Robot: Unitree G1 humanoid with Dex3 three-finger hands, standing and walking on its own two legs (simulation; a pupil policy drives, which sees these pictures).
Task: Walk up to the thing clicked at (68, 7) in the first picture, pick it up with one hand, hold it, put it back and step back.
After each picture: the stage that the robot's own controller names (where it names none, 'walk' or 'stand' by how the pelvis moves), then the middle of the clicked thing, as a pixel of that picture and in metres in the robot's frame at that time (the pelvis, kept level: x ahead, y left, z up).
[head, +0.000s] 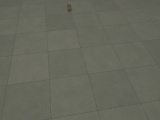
stand; (69, 8) +2.27 +0.17 -0.72
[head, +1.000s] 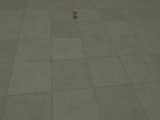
walk; (74, 15) +2.14 +0.09 -0.70
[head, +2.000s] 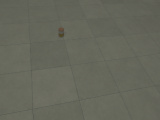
walk; (61, 32) +1.51 +0.16 -0.72
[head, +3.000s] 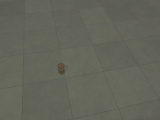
walk; (61, 68) +0.94 +0.17 -0.71
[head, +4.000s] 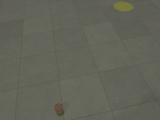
walk; (59, 110) +0.53 +0.22 -0.70
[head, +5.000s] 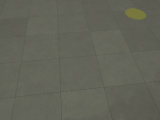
stand; out of the picture +0.36 +0.17 -0.69
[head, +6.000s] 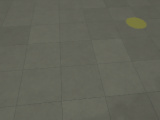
stand; out of the picture +0.33 +0.16 -0.72
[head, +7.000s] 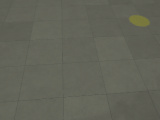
stand; out of the picture +0.35 +0.15 -0.72
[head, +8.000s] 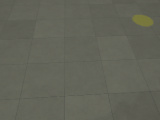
stand; out of the picture +0.35 +0.15 -0.72
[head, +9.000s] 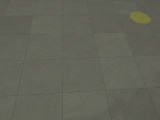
stand; out of the picture +0.36 +0.15 -0.72
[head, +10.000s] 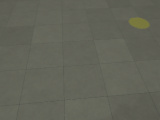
stand; out of the picture +0.35 +0.16 -0.72
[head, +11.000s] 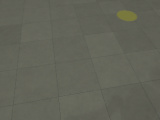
stand; out of the picture +0.35 +0.18 -0.72
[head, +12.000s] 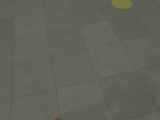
stand; out of the picture +0.36 +0.20 -0.71
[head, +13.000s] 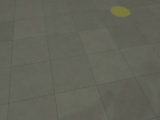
stand; out of the picture +0.36 +0.18 -0.72
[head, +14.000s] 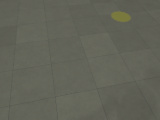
stand; out of the picture +0.37 +0.18 -0.72
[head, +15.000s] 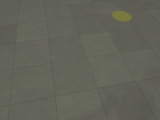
stand; out of the picture +0.36 +0.18 -0.72
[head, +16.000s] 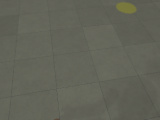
go down; out of the picture +0.37 +0.18 -0.71
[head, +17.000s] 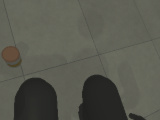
go down; (12, 57) +0.45 +0.23 -0.29
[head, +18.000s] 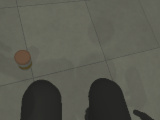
approach; (24, 60) +0.45 +0.22 -0.30
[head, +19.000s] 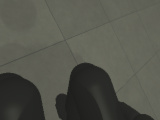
close in; out of the picture +0.42 +0.26 -0.23
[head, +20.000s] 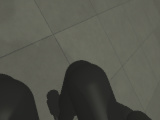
close; out of the picture +0.42 +0.28 -0.23
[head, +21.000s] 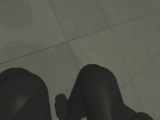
lift; out of the picture +0.37 +0.26 -0.21
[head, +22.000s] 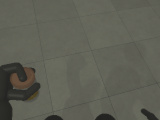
lift; (26, 85) +0.33 +0.18 +0.00
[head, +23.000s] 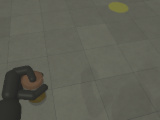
hold; (35, 88) +0.32 +0.17 +0.02
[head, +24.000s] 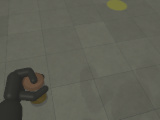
hold; (36, 90) +0.33 +0.16 +0.00
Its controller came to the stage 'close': yes
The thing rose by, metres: 0.72
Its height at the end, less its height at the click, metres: +0.68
